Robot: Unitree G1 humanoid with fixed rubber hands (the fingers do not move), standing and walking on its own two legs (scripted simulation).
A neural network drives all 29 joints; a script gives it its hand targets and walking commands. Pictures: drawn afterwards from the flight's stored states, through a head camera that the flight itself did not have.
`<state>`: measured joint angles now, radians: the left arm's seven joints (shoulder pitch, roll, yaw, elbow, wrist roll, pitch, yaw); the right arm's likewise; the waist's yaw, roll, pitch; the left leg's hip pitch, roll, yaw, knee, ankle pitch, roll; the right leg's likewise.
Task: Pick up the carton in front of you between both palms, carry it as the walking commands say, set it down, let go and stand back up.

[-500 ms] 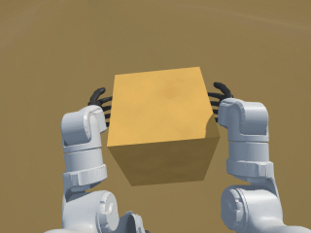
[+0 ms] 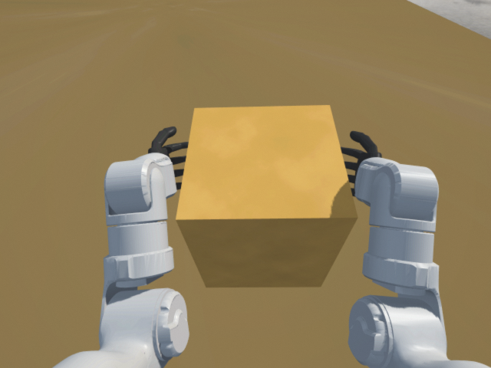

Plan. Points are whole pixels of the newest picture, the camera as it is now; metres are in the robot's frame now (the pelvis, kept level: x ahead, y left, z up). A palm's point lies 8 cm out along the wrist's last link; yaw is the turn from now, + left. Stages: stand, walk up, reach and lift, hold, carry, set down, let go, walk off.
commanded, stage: carry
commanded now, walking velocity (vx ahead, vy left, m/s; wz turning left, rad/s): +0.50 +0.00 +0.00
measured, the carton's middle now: (262, 204) +0.36 +0.00 +0.10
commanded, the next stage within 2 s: none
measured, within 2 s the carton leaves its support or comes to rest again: neither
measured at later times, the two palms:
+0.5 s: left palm (188, 124) +0.59 +0.16 +0.11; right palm (321, 126) +0.59 -0.14 +0.11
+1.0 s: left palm (206, 73) +0.88 +0.14 +0.11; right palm (309, 74) +0.87 -0.16 +0.11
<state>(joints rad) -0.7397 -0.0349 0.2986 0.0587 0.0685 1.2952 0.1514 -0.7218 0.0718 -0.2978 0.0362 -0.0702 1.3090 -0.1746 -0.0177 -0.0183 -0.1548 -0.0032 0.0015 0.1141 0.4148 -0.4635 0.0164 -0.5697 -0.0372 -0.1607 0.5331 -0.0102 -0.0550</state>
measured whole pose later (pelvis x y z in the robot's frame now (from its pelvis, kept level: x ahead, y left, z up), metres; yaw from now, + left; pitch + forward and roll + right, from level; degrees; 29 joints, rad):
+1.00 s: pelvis +0.64 +0.00 +0.00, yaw -1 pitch +2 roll +0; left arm -0.04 -0.13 0.06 -0.47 0.09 1.25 0.11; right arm -0.04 0.13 -0.04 -0.46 -0.07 1.25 -0.13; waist -0.01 0.00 -0.15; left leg 0.14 0.03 0.18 0.28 -0.44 -0.02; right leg -0.54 -0.07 -0.20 0.48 0.06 0.00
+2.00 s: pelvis +0.83 +0.02 +0.01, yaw -1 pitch +3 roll +0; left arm -0.05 -0.13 0.05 -0.35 0.12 1.19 0.10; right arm -0.04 0.13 -0.05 -0.35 -0.11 1.19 -0.10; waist 0.00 0.00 -0.16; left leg -0.25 0.04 0.16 0.53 -0.33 0.03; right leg -0.27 -0.09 -0.18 0.53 -0.30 0.02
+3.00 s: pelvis +0.80 +0.02 +0.01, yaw -1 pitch +2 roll +0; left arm -0.20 -0.14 0.16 0.17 0.24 0.73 0.04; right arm -0.19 0.14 -0.15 0.16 -0.24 0.73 -0.04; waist 0.00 0.00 -0.10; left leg -0.28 0.04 0.17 0.52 -0.27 0.04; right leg -0.30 -0.09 -0.18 0.50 -0.23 0.02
